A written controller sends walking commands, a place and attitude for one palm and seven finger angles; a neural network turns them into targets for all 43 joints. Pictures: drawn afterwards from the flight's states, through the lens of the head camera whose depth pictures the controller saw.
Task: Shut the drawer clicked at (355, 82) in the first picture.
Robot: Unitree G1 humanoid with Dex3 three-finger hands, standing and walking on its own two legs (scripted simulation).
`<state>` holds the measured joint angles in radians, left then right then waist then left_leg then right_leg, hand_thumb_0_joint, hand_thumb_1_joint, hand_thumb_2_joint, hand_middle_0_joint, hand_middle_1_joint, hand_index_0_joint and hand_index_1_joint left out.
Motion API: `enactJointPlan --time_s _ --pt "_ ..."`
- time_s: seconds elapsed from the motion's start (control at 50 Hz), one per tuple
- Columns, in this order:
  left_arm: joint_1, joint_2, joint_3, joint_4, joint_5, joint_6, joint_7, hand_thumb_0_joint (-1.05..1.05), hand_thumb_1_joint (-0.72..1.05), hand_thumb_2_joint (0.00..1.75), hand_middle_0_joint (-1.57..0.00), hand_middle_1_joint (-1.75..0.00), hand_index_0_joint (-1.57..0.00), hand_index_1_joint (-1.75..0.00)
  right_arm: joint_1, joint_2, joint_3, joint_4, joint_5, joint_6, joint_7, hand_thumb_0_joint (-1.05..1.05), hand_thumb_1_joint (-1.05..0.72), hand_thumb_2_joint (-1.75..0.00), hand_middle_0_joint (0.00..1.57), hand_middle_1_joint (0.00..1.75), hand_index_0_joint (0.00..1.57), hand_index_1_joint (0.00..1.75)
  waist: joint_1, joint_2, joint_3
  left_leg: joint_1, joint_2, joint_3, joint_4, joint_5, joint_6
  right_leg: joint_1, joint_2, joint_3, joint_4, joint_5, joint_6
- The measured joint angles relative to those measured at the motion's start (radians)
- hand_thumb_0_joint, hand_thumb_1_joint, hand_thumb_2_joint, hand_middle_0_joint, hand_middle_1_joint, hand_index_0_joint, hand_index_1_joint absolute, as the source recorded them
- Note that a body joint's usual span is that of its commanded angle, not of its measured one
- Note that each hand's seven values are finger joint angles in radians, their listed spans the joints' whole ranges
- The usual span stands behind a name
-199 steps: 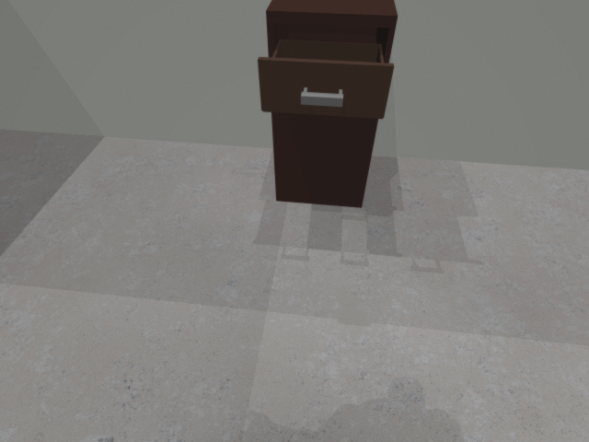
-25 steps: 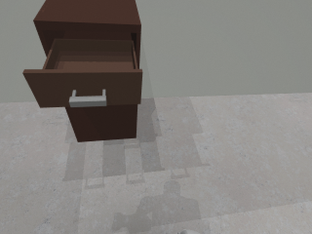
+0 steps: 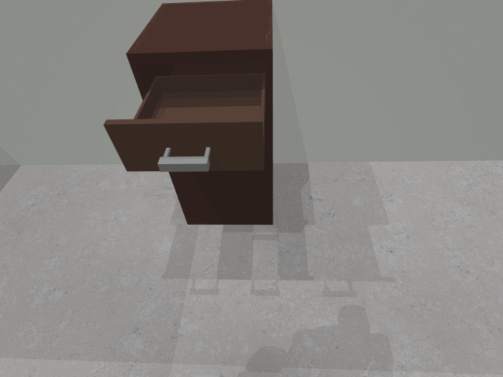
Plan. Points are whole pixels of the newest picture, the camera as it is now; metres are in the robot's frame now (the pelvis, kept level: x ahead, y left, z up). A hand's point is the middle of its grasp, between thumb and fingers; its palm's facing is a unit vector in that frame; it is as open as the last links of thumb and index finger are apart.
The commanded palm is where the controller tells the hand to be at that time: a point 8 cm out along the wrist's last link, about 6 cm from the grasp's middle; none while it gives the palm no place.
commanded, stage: take the last steps up to it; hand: left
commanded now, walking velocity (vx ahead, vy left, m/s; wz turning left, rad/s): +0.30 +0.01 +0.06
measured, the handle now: (186, 157) +0.60 +0.22 -0.02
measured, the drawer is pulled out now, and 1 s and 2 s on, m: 0.29 0.29 0.29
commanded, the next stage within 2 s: come to a stop and stand still in 1.00 s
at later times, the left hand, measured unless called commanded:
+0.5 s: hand out of the picture +0.07 +0.23 -0.18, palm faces +0.07 -0.98 -0.17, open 7.4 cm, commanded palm none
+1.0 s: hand (178, 330) +0.24 +0.19 -0.17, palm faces +0.09 -0.98 -0.19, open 7.2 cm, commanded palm none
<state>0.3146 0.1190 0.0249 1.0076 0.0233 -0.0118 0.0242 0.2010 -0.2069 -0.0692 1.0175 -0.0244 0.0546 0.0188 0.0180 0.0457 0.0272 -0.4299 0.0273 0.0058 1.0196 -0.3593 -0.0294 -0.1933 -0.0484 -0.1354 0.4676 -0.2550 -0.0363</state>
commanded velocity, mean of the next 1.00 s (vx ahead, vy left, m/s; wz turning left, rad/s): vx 0.27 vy -0.01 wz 0.00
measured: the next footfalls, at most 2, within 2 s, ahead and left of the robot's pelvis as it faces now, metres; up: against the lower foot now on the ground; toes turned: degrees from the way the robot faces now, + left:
left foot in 0.28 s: +0.04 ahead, +0.16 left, +0.00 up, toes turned +8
right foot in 0.68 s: +0.27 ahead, -0.10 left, +0.00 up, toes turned -8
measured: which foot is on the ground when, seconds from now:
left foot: up 0.00-0.26, down 0.28-0.68, up 0.70-1.00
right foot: down 0.00-0.28, up 0.30-0.66, down 0.68-1.00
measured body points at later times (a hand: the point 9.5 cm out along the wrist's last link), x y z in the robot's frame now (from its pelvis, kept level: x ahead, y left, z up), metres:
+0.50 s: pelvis +0.07 +0.04 +0.00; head +0.08 +0.06 +0.45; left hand +0.06 +0.28 -0.16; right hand +0.05 -0.19 -0.15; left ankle +0.00 +0.15 -0.74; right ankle +0.12 -0.09 -0.68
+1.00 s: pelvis +0.23 +0.00 +0.00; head +0.24 +0.01 +0.45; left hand +0.24 +0.24 -0.16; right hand +0.30 -0.23 -0.15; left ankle +0.29 +0.13 -0.71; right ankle +0.23 -0.10 -0.74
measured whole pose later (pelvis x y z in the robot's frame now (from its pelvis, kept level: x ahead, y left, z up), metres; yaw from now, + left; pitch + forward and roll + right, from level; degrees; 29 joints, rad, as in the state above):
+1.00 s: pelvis +0.23 +0.00 +0.00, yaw +2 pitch -1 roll -1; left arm 0.28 0.17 0.05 1.08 0.02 -0.05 0.01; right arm 0.21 -0.18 -0.06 1.04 -0.02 -0.02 0.01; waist 0.01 0.01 0.03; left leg -0.45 0.11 0.09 0.77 -0.29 -0.03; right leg -0.17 -0.01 -0.17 0.40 -0.22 -0.04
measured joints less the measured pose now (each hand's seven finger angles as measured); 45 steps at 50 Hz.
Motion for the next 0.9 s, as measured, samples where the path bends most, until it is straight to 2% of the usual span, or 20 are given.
enactJointPlan --time_s 0.12,0.2,0.24,0.28,0.34,0.4,0.46,0.54,0.62,0.66,0.68,0.72,0.76,0.78,0.82,0.9 --pt "0.057 -0.007 0.001 0.036 0.008 -0.024 -0.01 0.01 0.91 0.9 -0.2 -0.3 -0.2 -0.3 0.015 0.012 -0.001 0.023 -0.004 -0.014 0.007 0.01 -0.91 -0.9 0.2 0.3 0.2 0.3 0.024 -0.035 -0.024 0.067 0.047 0.034 -0.153 -0.007 0.001 0.026 -0.01 -0.024 -0.068 0.025 0.004" --pt "0.095 0.006 0.01 0.078 0.01 -0.023 -0.014 0.01 0.91 0.9 -0.2 -0.3 -0.2 -0.3 0.009 0.026 0.006 0.026 -0.001 -0.031 0.005 0.01 -0.91 -0.9 0.2 0.3 0.2 0.3 0.049 -0.06 -0.029 0.123 0.045 0.059 -0.309 -0.035 0.018 0.031 -0.02 -0.028 -0.079 0.023 0.017" --pt "0.116 0.015 0.015 0.102 0.006 -0.017 -0.015 0.01 0.9 0.9 -0.2 -0.3 -0.2 -0.3 0.007 0.036 0.013 0.023 0.0 -0.049 0.001 0.01 -0.91 -0.9 0.2 0.3 0.2 0.3 0.053 -0.068 -0.029 0.178 0.039 0.08 -0.435 0.006 0.025 0.028 -0.023 -0.028 -0.056 0.006 0.03" --pt "0.138 0.02 0.019 0.123 0.0 -0.006 -0.018 0.01 0.9 0.9 -0.2 -0.3 -0.2 -0.3 0.009 0.043 0.021 0.018 0.001 -0.075 -0.007 0.01 -0.91 -0.9 0.2 0.3 0.2 0.3 0.045 -0.062 -0.031 0.23 0.038 0.087 -0.542 0.048 0.034 0.004 -0.022 -0.027 0.017 -0.042 0.041" --pt "0.134 0.039 0.024 0.152 0.005 0.025 -0.023 0.01 0.91 0.9 -0.2 -0.3 -0.2 -0.3 0.024 0.066 0.016 0.012 0.001 -0.104 -0.032 0.0 -0.93 -0.9 0.2 0.3 0.2 0.3 0.021 -0.093 -0.022 0.254 0.021 0.109 -0.526 0.049 0.035 -0.1 -0.031 0.024 0.294 -0.18 0.031" --pt "0.092 0.057 0.032 0.147 0.008 0.031 -0.034 0.01 0.91 0.9 -0.2 -0.3 -0.2 -0.3 0.072 0.063 0.021 0.018 -0.001 -0.117 -0.041 -0.01 -0.95 -0.9 0.2 0.3 0.2 0.3 -0.001 -0.095 -0.017 0.313 0.014 0.114 -0.595 0.06 0.036 -0.218 -0.034 0.042 0.5 -0.13 0.03" --pt "0.024 0.076 0.036 0.113 0.004 0.022 -0.04 0.01 0.91 0.9 -0.19 -0.3 -0.2 -0.3 0.126 0.064 0.03 0.051 0.0 -0.118 -0.043 -0.01 -0.94 -0.9 0.2 0.3 0.2 0.3 -0.006 -0.094 -0.004 0.372 0.006 0.117 -0.668 0.08 0.034 -0.3 -0.051 0.05 0.531 -0.053 0.04" --pt "-0.076 0.087 0.038 0.062 -0.001 0.018 -0.044 0.01 0.91 0.9 -0.19 -0.3 -0.19 -0.3 0.187 0.071 0.036 0.098 -0.002 -0.111 -0.039 0.0 -0.93 -0.9 0.2 0.3 0.2 0.3 -0.017 -0.082 0.016 0.429 0.005 0.12 -0.71 0.069 0.022 -0.337 -0.066 0.045 0.407 0.002 0.045" --pt "-0.16 0.09 0.042 0.023 -0.004 0.011 -0.047 0.01 0.91 0.9 -0.19 -0.3 -0.19 -0.3 0.226 0.074 0.032 0.13 -0.008 -0.1 -0.032 0.0 -0.92 -0.9 0.2 0.3 0.2 0.3 -0.047 -0.062 0.034 0.463 0.019 0.123 -0.681 0.012 -0.004 -0.299 -0.054 0.03 0.246 0.022 0.034" --pt "-0.186 0.092 0.042 0.004 -0.002 -0.005 -0.049 0.01 0.91 0.9 -0.19 -0.3 -0.19 -0.3 0.247 0.074 0.03 0.142 -0.008 -0.095 -0.029 0.0 -0.91 -0.9 0.2 0.3 0.2 0.3 -0.057 -0.048 0.037 0.46 0.039 0.12 -0.612 -0.048 -0.022 -0.24 -0.034 0.014 0.159 0.037 0.024" --pt "-0.194 0.096 0.041 -0.005 0.0 -0.021 -0.049 0.01 0.91 0.9 -0.19 -0.3 -0.19 -0.3 0.26 0.076 0.029 0.146 -0.005 -0.093 -0.026 0.0 -0.91 -0.9 0.2 0.3 0.2 0.3 -0.058 -0.048 0.035 0.431 0.047 0.116 -0.526 -0.091 -0.017 -0.212 -0.031 0.012 0.125 0.05 0.009" --pt "-0.21 0.085 0.041 -0.014 -0.005 -0.047 -0.041 0.0 0.91 0.9 -0.19 -0.3 -0.19 -0.3 0.241 0.069 0.029 0.155 0.006 -0.077 -0.022 0.0 -0.91 -0.9 0.2 0.3 0.2 0.3 -0.057 -0.026 0.05 0.311 0.061 0.067 -0.218 -0.154 0.017 -0.217 -0.016 -0.006 0.187 0.037 -0.011" --pt "-0.201 0.069 0.035 -0.014 -0.009 -0.051 -0.032 0.0 0.91 0.9 -0.19 -0.3 -0.2 -0.3 0.209 0.058 0.023 0.148 0.008 -0.065 -0.02 0.01 -0.91 -0.9 0.2 0.3 0.2 0.3 -0.055 -0.014 0.053 0.185 0.056 0.033 0.038 -0.118 0.038 -0.182 -0.004 -0.019 0.18 0.012 -0.018" --pt "-0.19 0.06 0.031 -0.011 -0.009 -0.049 -0.026 0.0 0.91 0.9 -0.19 -0.3 -0.2 -0.3 0.191 0.053 0.02 0.139 0.006 -0.063 -0.019 0.01 -0.91 -0.9 0.2 0.3 0.2 0.3 -0.055 -0.01 0.049 0.13 0.059 0.032 0.108 -0.079 0.041 -0.159 0.003 -0.024 0.155 0.012 -0.018" --pt "-0.16 0.042 0.024 0.003 -0.007 -0.045 -0.018 0.0 0.91 0.9 -0.19 -0.3 -0.2 -0.3 0.151 0.043 0.015 0.113 0.001 -0.062 -0.019 0.01 -0.91 -0.9 0.2 0.3 0.2 0.3 -0.056 -0.007 0.036 0.042 0.073 0.042 0.145 -0.013 0.035 -0.112 0.014 -0.031 0.092 0.027 -0.015" --pt "-0.099 0.041 0.032 0.035 -0.004 -0.042 -0.001 -0.01 0.94 0.9 -0.2 -0.3 -0.2 -0.3 0.079 0.04 0.01 0.054 -0.002 -0.067 -0.016 0.01 -0.91 -0.9 0.2 0.3 0.2 0.3 -0.05 -0.015 0.006 -0.047 0.095 0.068 0.005 0.05 0.01 -0.038 0.03 -0.038 -0.015 0.047 -0.017"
